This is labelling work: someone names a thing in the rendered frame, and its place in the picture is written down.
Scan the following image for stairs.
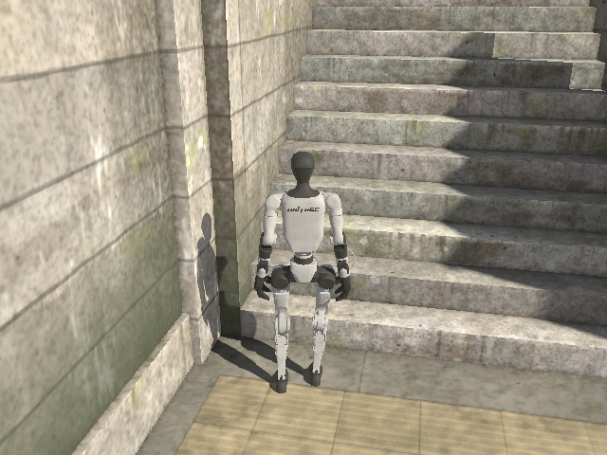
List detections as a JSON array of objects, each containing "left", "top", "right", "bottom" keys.
[{"left": 240, "top": 0, "right": 607, "bottom": 378}]

